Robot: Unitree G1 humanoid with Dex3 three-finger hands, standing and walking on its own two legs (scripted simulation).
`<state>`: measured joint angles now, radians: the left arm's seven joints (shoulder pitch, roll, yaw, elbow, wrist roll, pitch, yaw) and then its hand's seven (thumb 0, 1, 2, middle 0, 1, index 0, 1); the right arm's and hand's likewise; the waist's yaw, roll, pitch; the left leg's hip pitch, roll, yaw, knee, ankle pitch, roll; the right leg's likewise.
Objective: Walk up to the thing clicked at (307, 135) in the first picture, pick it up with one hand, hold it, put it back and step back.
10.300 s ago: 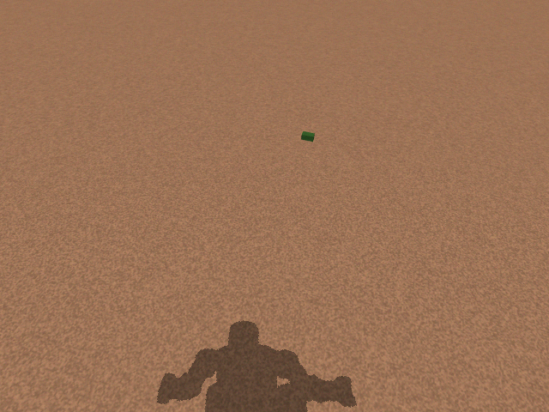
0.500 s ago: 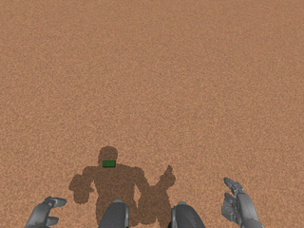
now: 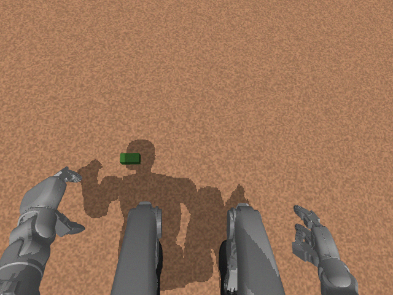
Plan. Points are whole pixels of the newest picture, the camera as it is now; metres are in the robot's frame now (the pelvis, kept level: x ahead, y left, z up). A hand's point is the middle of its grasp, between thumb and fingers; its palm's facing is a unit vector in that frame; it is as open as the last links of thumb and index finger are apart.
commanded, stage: rise first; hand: left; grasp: from above
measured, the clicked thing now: (130, 158) +0.49 +0.24 -0.50
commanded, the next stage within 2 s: none
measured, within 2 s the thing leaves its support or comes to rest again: neither
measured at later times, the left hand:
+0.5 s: hand (90, 179) +0.37 +0.30 -0.28, palm faces -0.48 -0.11 -0.87, open 12.1 cm
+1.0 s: hand (99, 169) +0.41 +0.30 -0.34, palm faces -0.46 -0.02 -0.89, open 12.0 cm
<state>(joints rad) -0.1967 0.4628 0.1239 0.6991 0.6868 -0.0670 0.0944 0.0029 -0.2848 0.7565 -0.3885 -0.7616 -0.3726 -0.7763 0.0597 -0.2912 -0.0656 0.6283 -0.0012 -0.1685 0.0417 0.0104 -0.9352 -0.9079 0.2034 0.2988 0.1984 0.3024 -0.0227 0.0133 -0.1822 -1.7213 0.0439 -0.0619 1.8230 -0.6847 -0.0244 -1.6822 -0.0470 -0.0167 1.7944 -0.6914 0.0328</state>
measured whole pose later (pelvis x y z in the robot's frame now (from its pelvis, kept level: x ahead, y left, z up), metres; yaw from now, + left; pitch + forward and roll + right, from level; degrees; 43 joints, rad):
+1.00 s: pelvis -0.03 +0.01 -0.18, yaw -5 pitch +33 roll -8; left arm -0.86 0.75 0.13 1.39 1.33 -0.34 0.39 0.00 -0.15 0.70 -0.41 -0.64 -0.40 -0.64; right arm 0.10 -0.26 -0.01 0.77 -0.16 -0.01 0.13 0.00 -0.90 -0.90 0.20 0.30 0.20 0.30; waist -0.17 -0.02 -0.07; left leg -2.31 0.02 -0.15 2.40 -0.69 -0.02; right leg -2.22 -0.02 -0.03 2.32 -0.69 0.06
